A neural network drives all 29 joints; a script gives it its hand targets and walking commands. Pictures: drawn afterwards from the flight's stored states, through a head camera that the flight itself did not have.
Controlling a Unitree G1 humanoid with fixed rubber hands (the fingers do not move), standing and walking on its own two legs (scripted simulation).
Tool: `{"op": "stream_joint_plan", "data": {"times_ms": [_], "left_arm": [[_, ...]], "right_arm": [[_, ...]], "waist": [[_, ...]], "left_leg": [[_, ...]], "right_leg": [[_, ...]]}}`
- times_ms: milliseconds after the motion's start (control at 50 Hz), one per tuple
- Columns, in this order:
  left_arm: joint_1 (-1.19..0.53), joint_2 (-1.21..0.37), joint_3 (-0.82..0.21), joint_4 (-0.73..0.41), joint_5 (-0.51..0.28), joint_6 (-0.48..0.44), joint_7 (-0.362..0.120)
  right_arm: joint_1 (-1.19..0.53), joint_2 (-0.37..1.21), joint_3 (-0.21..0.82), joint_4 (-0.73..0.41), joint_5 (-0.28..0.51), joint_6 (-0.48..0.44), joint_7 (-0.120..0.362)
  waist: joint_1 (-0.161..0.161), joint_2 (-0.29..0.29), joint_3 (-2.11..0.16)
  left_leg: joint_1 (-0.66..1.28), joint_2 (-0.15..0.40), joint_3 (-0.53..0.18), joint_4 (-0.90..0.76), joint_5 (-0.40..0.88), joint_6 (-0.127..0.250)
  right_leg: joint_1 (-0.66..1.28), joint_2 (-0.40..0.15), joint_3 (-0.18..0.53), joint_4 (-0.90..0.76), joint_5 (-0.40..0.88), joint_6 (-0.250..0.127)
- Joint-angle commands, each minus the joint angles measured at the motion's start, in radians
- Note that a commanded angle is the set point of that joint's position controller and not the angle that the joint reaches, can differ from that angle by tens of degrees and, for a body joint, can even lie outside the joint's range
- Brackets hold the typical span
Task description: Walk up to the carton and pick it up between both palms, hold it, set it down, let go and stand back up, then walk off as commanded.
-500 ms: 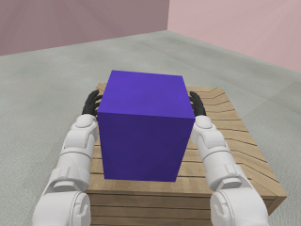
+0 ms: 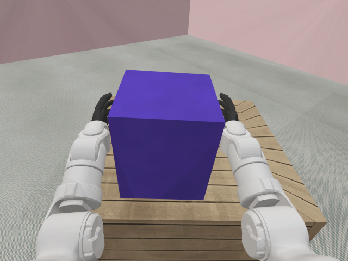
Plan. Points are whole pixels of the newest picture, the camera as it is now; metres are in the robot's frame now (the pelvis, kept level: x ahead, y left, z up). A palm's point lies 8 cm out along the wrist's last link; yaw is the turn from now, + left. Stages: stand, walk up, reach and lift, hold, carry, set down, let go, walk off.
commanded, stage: reach and lift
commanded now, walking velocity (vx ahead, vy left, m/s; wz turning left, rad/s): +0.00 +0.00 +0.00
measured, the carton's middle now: (165, 135) +0.40 +0.04 +0.15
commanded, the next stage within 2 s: hold in 0.42 s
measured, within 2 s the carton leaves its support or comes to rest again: neither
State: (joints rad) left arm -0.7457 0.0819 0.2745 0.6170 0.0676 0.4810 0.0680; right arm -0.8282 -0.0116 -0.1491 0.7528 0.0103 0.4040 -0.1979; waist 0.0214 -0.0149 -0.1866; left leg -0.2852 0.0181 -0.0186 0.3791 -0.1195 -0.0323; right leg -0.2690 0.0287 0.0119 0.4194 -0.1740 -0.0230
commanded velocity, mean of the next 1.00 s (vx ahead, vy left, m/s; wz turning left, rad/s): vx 0.00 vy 0.00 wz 0.00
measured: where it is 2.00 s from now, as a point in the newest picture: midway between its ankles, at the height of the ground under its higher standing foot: outside the picture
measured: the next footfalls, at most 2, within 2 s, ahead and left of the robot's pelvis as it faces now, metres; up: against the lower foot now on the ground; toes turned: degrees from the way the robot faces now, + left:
none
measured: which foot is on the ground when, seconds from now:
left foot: down 0.00-1.00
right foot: down 0.00-1.00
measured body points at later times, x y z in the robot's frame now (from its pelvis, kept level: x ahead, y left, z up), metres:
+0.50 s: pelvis -0.01 +0.00 +0.00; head -0.07 +0.01 +0.44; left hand +0.38 +0.20 +0.20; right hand +0.40 -0.11 +0.20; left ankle +0.05 +0.14 -0.74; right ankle +0.03 -0.10 -0.74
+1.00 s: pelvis -0.01 +0.00 +0.00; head -0.08 +0.01 +0.44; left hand +0.38 +0.19 +0.22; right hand +0.39 -0.11 +0.22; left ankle +0.05 +0.14 -0.74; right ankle +0.03 -0.10 -0.74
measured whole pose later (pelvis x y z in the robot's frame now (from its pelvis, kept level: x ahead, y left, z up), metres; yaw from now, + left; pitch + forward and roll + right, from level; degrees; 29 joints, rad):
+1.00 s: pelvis -0.01 +0.00 +0.00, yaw +0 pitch +0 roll +0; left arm -0.79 0.10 0.27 0.53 0.07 0.64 0.07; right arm -0.88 -0.03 -0.13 0.73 0.08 0.50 -0.22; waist 0.01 -0.01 -0.20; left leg -0.28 0.02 -0.02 0.39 -0.12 -0.03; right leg -0.26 0.03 0.01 0.42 -0.16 -0.02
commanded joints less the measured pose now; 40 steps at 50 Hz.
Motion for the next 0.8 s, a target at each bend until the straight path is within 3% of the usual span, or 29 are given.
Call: {"op": "stream_joint_plan", "data": {"times_ms": [0,60,80,140,160,180,200,240,260,280,300,340,360,400,420,440,460,480,500,520,540,580,600,620,640,660,700,720,780], "left_arm": [[-0.909,-0.635,-0.309,-0.254,-0.044,-0.021,-0.215],[-0.951,-0.653,-0.359,-0.358,-0.07,-0.025,-0.21],[-0.923,-0.648,-0.357,-0.343,-0.071,-0.018,-0.205],[-0.959,-0.644,-0.364,-0.356,-0.087,-0.016,-0.204],[-0.997,-0.642,-0.36,-0.399,-0.085,-0.025,-0.197],[-0.958,-0.661,-0.382,-0.394,-0.094,-0.014,-0.195],[-0.991,-0.666,-0.388,-0.376,-0.102,-0.013,-0.196],[-1.015,-0.673,-0.4,-0.386,-0.108,-0.013,-0.185],[-1.023,-0.695,-0.418,-0.383,-0.11,-0.006,-0.181],[-1.01,-0.676,-0.401,-0.356,-0.101,0.002,-0.181],[-0.951,-0.689,-0.399,-0.318,-0.107,0.015,-0.184],[-0.984,-0.668,-0.363,-0.32,-0.088,0.017,-0.187],[-1.01,-0.677,-0.389,-0.351,-0.095,0.02,-0.186],[-1.041,-0.697,-0.41,-0.409,-0.13,0.011,-0.176],[-1.036,-0.716,-0.435,-0.385,-0.123,0.02,-0.168],[-1.078,-0.728,-0.446,-0.422,-0.146,0.016,-0.16],[-1.094,-0.726,-0.451,-0.464,-0.143,0.019,-0.152],[-1.055,-0.737,-0.465,-0.425,-0.15,0.032,-0.15],[-1.09,-0.705,-0.414,-0.354,-0.123,0.037,-0.157],[-1.037,-0.712,-0.394,-0.345,-0.11,0.047,-0.158],[-1.0,-0.702,-0.389,-0.29,-0.109,0.062,-0.168],[-0.984,-0.689,-0.392,-0.341,-0.113,0.056,-0.18],[-1.001,-0.69,-0.387,-0.321,-0.096,0.06,-0.173],[-1.003,-0.68,-0.366,-0.314,-0.082,0.069,-0.17],[-0.981,-0.672,-0.359,-0.316,-0.073,0.069,-0.169],[-0.985,-0.675,-0.363,-0.366,-0.073,0.073,-0.168],[-0.967,-0.664,-0.343,-0.332,-0.07,0.084,-0.176],[-0.988,-0.664,-0.369,-0.36,-0.083,0.08,-0.176],[-1.005,-0.675,-0.397,-0.394,-0.107,0.087,-0.173]], "right_arm": [[-0.867,0.732,0.312,-0.222,0.214,-0.072,0.077],[-0.87,0.719,0.339,-0.281,0.239,-0.081,0.08],[-0.89,0.717,0.361,-0.306,0.26,-0.077,0.073],[-0.878,0.717,0.352,-0.303,0.261,-0.066,0.071],[-0.875,0.738,0.364,-0.303,0.259,-0.063,0.074],[-0.867,0.726,0.365,-0.325,0.271,-0.064,0.072],[-0.891,0.729,0.351,-0.304,0.261,-0.061,0.07],[-0.944,0.742,0.353,-0.327,0.259,-0.066,0.072],[-0.928,0.721,0.346,-0.295,0.272,-0.06,0.08],[-0.92,0.71,0.332,-0.282,0.255,-0.054,0.081],[-0.955,0.698,0.349,-0.345,0.263,-0.056,0.074],[-0.957,0.722,0.343,-0.295,0.269,-0.047,0.074],[-0.942,0.704,0.332,-0.274,0.268,-0.045,0.08],[-0.983,0.716,0.336,-0.336,0.278,-0.052,0.082],[-0.961,0.676,0.323,-0.303,0.273,-0.045,0.089],[-0.968,0.697,0.312,-0.299,0.27,-0.044,0.091],[-0.956,0.708,0.329,-0.295,0.278,-0.042,0.095],[-0.999,0.7,0.342,-0.35,0.288,-0.046,0.092],[-0.954,0.69,0.281,-0.221,0.249,-0.021,0.089],[-0.959,0.684,0.29,-0.223,0.255,-0.024,0.096],[-0.954,0.659,0.272,-0.209,0.236,-0.018,0.095],[-0.968,0.715,0.309,-0.304,0.253,-0.031,0.085],[-0.964,0.671,0.287,-0.246,0.243,-0.017,0.089],[-0.975,0.659,0.295,-0.204,0.255,-0.009,0.093],[-0.977,0.676,0.321,-0.247,0.264,-0.013,0.092],[-0.894,0.65,0.308,-0.183,0.264,0.004,0.092],[-0.954,0.668,0.33,-0.251,0.276,0.003,0.085],[-0.92,0.669,0.336,-0.239,0.271,0.012,0.083],[-0.951,0.681,0.366,-0.289,0.31,0.012,0.08]], "waist": [[-0.137,-0.022,-0.368],[-0.137,0.02,-0.453],[-0.125,-0.002,-0.468],[-0.133,0.002,-0.449],[-0.112,-0.006,-0.473],[-0.132,0.01,-0.471],[-0.145,0.005,-0.458],[-0.121,0.024,-0.477],[-0.131,0.059,-0.479],[-0.141,0.042,-0.415],[-0.13,0.018,-0.439],[-0.125,-0.006,-0.401],[-0.14,0.013,-0.41],[-0.135,0.024,-0.499],[-0.148,0.066,-0.469],[-0.153,0.059,-0.484],[-0.139,0.063,-0.492],[-0.145,0.066,-0.514],[-0.169,0.051,-0.383],[-0.143,0.034,-0.375],[-0.159,0.003,-0.314],[-0.153,-0.014,-0.431],[-0.148,0.025,-0.393],[-0.134,0.031,-0.371],[-0.12,0.006,-0.399],[-0.148,0.026,-0.364],[-0.12,0.002,-0.39],[-0.145,0.01,-0.393],[-0.142,0.02,-0.416]], "left_leg": [[0.154,-0.101,0.015,-0.054,0.033,0.046],[0.208,-0.099,0.009,-0.032,0.101,0.026],[0.211,-0.103,0.01,-0.024,0.115,0.028],[0.197,-0.1,0.003,-0.032,0.086,0.026],[0.213,-0.1,0.006,-0.026,0.104,0.027],[0.209,-0.098,-0.002,-0.02,0.136,0.024],[0.209,-0.101,-0.001,-0.024,0.119,0.026],[0.202,-0.095,0.003,-0.025,0.109,0.022],[0.23,-0.089,-0.008,-0.021,0.122,0.009],[0.204,-0.09,-0.006,-0.03,0.049,0.017],[0.204,-0.091,-0.004,-0.026,0.086,0.023],[0.188,-0.09,-0.002,-0.042,0.034,0.038],[0.204,-0.09,-0.003,-0.041,0.042,0.03],[0.239,-0.078,-0.011,-0.029,0.093,0.022],[0.254,-0.075,-0.016,-0.028,0.065,0.007],[0.258,-0.07,-0.016,-0.024,0.09,0.005],[0.269,-0.075,-0.01,-0.017,0.117,0.003],[0.27,-0.077,-0.004,-0.005,0.115,0.001],[0.229,-0.072,-0.01,-0.038,-0.008,0.012],[0.223,-0.069,-0.006,-0.047,0.005,0.018],[0.193,-0.065,-0.005,-0.061,-0.045,0.026],[0.193,-0.075,-0.002,-0.043,-0.002,0.04],[0.19,-0.074,-0.002,-0.053,-0.032,0.028],[0.2,-0.073,-0.001,-0.052,-0.013,0.032],[0.194,-0.079,-0.001,-0.046,0.007,0.038],[0.212,-0.076,-0.003,-0.05,0.016,0.029],[0.192,-0.083,0.0,-0.049,0.002,0.041],[0.193,-0.083,-0.004,-0.049,0.009,0.032],[0.224,-0.083,-0.005,-0.034,0.059,0.031]], "right_leg": [[0.389,-0.037,0.036,-0.113,0.343,0.114],[0.379,-0.025,0.017,-0.1,0.372,0.106],[0.403,-0.026,0.024,-0.098,0.425,0.112],[0.385,-0.022,0.023,-0.1,0.376,0.111],[0.383,-0.021,0.026,-0.094,0.388,0.114],[0.385,-0.022,0.026,-0.088,0.421,0.111],[0.375,-0.02,0.025,-0.099,0.396,0.112],[0.36,-0.018,0.026,-0.097,0.353,0.104],[0.332,-0.005,0.013,-0.101,0.311,0.094],[0.317,-0.019,0.022,-0.111,0.274,0.097],[0.334,-0.019,0.025,-0.106,0.338,0.099],[0.323,-0.019,0.025,-0.116,0.268,0.105],[0.309,-0.008,0.014,-0.121,0.241,0.1],[0.308,-0.004,0.012,-0.112,0.26,0.091],[0.251,0.004,0.008,-0.124,0.186,0.078],[0.25,0.003,0.011,-0.122,0.203,0.077],[0.255,0.009,0.002,-0.12,0.216,0.079],[0.272,0.01,0.003,-0.121,0.213,0.078],[0.21,-0.007,0.019,-0.145,0.099,0.081],[0.225,0.0,0.009,-0.146,0.108,0.082],[0.2,0.001,0.01,-0.157,0.065,0.077],[0.299,-0.014,0.028,-0.141,0.154,0.088],[0.268,-0.009,0.019,-0.139,0.114,0.08],[0.26,-0.003,0.016,-0.14,0.118,0.079],[0.284,-0.001,0.017,-0.141,0.15,0.081],[0.275,0.0,0.014,-0.137,0.16,0.081],[0.303,-0.007,0.023,-0.137,0.174,0.09],[0.306,-0.011,0.023,-0.128,0.21,0.092],[0.299,-0.004,0.013,-0.13,0.238,0.096]]}}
